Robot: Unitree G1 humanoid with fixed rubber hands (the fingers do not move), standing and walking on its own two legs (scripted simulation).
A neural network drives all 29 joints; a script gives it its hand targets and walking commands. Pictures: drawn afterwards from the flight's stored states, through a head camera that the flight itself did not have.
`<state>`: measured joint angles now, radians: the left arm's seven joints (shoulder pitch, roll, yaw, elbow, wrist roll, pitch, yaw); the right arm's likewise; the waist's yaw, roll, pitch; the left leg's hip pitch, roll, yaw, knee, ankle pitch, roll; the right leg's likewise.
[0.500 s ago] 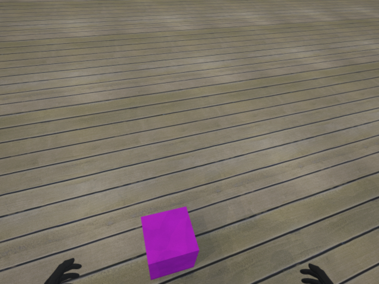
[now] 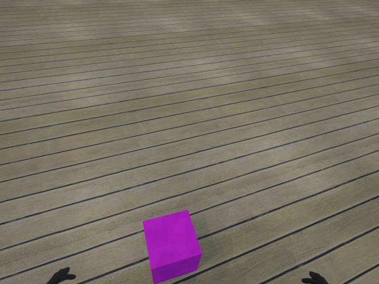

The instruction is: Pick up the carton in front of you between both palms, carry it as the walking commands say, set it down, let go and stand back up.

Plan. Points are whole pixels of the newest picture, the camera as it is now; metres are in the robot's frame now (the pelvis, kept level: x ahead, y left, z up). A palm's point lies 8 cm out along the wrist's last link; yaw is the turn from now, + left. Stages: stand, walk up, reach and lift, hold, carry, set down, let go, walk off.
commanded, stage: stand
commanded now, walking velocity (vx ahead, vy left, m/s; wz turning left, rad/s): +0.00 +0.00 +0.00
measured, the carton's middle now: (170, 247) +0.43 +0.05 -0.65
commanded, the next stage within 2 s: none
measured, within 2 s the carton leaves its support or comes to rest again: neither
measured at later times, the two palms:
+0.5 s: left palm out of the picture +0.07 +0.30 -0.11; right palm out of the picture +0.08 -0.31 -0.09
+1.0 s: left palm out of the picture +0.06 +0.30 -0.11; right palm out of the picture +0.07 -0.32 -0.09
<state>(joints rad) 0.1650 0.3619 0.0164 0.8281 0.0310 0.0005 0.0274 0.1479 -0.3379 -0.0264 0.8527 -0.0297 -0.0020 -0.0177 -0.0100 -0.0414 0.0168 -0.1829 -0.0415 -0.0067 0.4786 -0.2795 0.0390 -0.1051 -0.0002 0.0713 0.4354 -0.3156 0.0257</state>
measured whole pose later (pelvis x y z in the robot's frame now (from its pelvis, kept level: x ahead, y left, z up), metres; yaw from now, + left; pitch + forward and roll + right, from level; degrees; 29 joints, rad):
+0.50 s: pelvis -0.02 +0.00 +0.01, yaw +0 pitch -2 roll +0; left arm 0.16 0.38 0.00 0.96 0.03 -0.01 0.02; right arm 0.12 -0.37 -0.02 0.99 -0.02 -0.01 -0.01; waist -0.01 -0.03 0.02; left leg -0.15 -0.04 -0.02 0.40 -0.21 0.03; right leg -0.08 0.00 0.06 0.36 -0.25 0.02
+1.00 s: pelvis -0.03 -0.01 +0.01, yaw +1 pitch -2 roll +0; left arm 0.14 0.39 0.00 1.02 0.02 -0.02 0.02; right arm 0.10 -0.38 -0.01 1.04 -0.01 -0.01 -0.01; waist 0.00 -0.03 0.03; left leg -0.16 -0.03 -0.03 0.38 -0.18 0.02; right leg -0.07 0.00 0.05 0.34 -0.23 0.02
